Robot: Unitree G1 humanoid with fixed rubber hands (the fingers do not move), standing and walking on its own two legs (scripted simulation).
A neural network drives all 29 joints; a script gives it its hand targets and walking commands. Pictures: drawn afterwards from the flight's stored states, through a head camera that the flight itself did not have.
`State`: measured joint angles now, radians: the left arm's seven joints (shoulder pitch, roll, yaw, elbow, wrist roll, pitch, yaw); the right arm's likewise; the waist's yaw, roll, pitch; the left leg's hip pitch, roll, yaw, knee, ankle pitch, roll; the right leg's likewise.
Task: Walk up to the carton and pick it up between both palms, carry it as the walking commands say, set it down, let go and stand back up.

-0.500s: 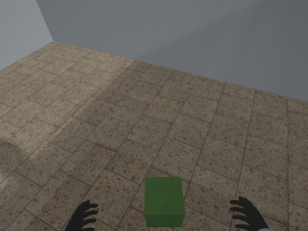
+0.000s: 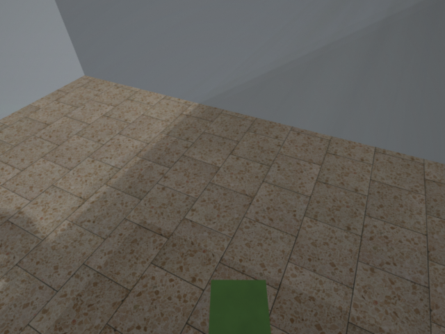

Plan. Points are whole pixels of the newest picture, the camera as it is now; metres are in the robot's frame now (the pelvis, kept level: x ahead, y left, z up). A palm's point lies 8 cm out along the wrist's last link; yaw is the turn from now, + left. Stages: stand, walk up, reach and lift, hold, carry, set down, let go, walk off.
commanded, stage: stand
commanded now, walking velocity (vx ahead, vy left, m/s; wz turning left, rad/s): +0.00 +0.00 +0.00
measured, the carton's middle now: (238, 319) +0.37 -0.02 -0.64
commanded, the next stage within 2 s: none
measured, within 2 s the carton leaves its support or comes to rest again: neither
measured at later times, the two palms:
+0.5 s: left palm out of the picture -0.02 +0.25 -0.13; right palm out of the picture -0.02 -0.25 -0.13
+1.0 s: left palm out of the picture -0.08 +0.22 -0.13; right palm out of the picture -0.08 -0.22 -0.13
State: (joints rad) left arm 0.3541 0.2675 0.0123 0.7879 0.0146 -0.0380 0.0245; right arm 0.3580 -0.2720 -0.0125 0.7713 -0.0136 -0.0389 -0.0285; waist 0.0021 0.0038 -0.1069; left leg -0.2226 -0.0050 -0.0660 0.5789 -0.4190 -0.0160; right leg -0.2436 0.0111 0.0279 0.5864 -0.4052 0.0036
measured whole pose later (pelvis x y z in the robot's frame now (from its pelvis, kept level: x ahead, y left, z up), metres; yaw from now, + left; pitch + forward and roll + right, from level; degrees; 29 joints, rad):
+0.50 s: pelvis -0.01 +0.00 +0.00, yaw +0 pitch +0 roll +0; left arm 0.38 0.23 -0.02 0.99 0.01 0.00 0.04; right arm 0.39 -0.22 0.02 0.98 -0.01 0.00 -0.05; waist 0.00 0.00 -0.03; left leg -0.15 0.00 -0.07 0.53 -0.39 -0.01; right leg -0.17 0.01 0.03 0.54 -0.37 0.00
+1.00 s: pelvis -0.04 +0.00 +0.01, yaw +0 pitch -1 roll +0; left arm 0.38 0.17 -0.03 1.11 0.01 0.01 0.05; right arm 0.38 -0.17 0.04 1.11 -0.01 0.01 -0.05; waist 0.00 0.00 0.00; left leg -0.14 -0.01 -0.07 0.50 -0.33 -0.01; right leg -0.16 0.01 0.02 0.50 -0.32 0.01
